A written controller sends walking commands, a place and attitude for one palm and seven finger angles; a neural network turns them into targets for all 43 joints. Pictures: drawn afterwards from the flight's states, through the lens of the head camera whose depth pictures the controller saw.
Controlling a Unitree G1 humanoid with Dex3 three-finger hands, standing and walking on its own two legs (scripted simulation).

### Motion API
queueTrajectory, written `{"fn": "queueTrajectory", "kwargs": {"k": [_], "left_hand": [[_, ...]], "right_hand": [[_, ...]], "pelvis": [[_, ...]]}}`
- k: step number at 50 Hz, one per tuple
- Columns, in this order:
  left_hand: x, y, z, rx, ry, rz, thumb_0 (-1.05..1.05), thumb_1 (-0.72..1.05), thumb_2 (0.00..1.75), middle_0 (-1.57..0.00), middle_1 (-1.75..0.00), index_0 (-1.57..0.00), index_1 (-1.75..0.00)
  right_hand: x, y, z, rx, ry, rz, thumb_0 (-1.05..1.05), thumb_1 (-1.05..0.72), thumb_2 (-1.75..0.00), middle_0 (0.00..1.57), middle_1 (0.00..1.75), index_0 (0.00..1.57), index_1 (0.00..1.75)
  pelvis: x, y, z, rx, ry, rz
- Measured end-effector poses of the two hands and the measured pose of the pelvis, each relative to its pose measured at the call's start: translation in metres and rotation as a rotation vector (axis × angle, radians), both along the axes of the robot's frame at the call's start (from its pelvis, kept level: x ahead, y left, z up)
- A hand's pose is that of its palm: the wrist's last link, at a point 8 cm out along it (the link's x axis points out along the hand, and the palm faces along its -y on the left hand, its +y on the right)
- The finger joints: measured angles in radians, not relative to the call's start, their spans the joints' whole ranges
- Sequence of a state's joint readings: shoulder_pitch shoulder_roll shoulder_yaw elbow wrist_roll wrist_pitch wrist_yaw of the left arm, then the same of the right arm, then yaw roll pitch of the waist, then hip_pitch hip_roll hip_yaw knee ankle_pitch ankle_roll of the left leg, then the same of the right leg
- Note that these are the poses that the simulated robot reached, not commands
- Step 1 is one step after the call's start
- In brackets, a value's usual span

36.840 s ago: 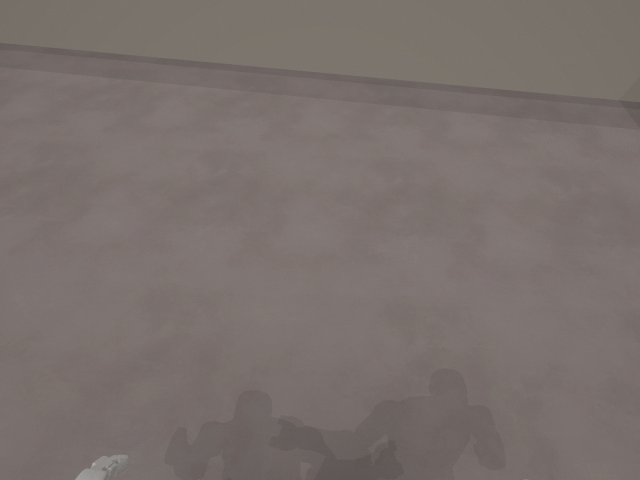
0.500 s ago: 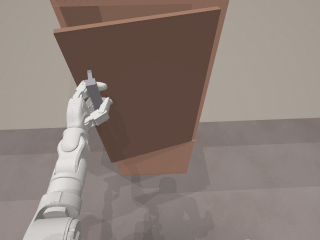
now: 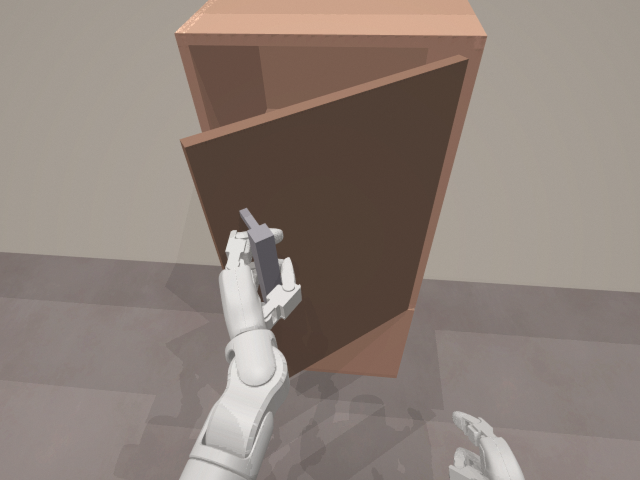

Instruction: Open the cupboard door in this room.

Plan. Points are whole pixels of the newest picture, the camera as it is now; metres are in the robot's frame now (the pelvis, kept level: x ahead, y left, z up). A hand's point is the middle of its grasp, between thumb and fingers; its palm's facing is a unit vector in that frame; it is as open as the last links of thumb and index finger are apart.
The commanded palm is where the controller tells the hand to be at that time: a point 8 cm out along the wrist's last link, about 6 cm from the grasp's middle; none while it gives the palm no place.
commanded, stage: pull the door open along its arc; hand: left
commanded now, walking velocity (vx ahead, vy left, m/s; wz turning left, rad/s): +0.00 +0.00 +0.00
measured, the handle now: (260, 260) +0.36 +0.10 +0.10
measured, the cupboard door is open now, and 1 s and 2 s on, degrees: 37 41 44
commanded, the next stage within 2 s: open thumb and fingers to let go in 0.10 s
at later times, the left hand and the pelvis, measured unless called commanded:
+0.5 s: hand (292, 304) +0.29 +0.05 +0.11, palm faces +0.32 -0.95 -0.02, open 8.2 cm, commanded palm +0.24 +0.08 +0.10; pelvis -0.01 -0.01 +0.00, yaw +1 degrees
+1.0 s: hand (301, 306) +0.29 +0.04 +0.11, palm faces +0.23 -0.97 -0.04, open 15.1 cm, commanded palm +0.24 +0.08 +0.10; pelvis -0.02 +0.01 +0.00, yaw +0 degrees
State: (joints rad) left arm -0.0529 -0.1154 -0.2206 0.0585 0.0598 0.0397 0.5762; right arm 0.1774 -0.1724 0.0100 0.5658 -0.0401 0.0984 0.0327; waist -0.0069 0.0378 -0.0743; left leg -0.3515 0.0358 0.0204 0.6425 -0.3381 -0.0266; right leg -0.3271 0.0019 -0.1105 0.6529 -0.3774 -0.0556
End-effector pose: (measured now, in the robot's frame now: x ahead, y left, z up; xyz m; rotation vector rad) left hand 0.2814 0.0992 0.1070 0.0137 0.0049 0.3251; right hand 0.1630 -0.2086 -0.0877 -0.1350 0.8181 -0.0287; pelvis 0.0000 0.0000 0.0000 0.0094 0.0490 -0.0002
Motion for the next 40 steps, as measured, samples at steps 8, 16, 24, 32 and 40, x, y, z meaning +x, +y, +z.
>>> {"fn": "queueTrajectory", "kwargs": {"k": [8, 16, 24, 32, 40], "left_hand": [[-0.029, -0.024, 0.002, 0.018, 0.015, -0.133, 0.01, 0.66, 0.71, -0.33, -1.32, -0.34, -1.33], [-0.020, -0.018, 0.001, 0.009, 0.026, -0.034, 0.00, 0.61, 0.76, -0.36, -1.32, -0.37, -1.34], [-0.024, -0.007, 0.002, 0.007, 0.007, -0.006, 0.01, 0.37, 0.67, -0.36, -1.30, -0.38, -1.30], [-0.030, -0.001, 0.002, 0.019, -0.014, -0.022, 0.01, -0.07, 0.48, -0.34, -1.25, -0.33, -1.25], [-0.019, -0.010, 0.000, 0.024, -0.003, -0.065, 0.00, -0.40, 0.35, -0.29, -1.12, -0.29, -1.12]], "right_hand": [[-0.005, -0.010, -0.003, 0.026, -0.001, -0.025, 0.01, -0.91, -0.90, 0.20, 0.30, 0.20, 0.29], [0.004, -0.012, -0.004, -0.007, 0.005, 0.019, 0.01, -0.91, -0.90, 0.20, 0.30, 0.20, 0.29], [0.009, -0.004, 0.001, -0.001, -0.023, 0.035, 0.01, -0.91, -0.90, 0.20, 0.30, 0.20, 0.29], [0.001, 0.005, 0.000, -0.003, -0.026, 0.036, 0.01, -0.91, -0.90, 0.20, 0.30, 0.20, 0.29], [-0.012, 0.015, -0.005, 0.002, 0.000, 0.024, 0.01, -0.91, -0.90, 0.20, 0.30, 0.20, 0.29]], "pelvis": [[0.003, -0.007, 0.002, 0.002, -0.038, -0.002], [-0.005, -0.011, 0.001, 0.001, -0.047, 0.017], [-0.007, -0.009, 0.002, 0.005, -0.034, 0.020], [-0.012, 0.000, 0.000, -0.004, -0.043, 0.023], [-0.019, 0.010, -0.002, -0.007, -0.036, 0.010]]}}
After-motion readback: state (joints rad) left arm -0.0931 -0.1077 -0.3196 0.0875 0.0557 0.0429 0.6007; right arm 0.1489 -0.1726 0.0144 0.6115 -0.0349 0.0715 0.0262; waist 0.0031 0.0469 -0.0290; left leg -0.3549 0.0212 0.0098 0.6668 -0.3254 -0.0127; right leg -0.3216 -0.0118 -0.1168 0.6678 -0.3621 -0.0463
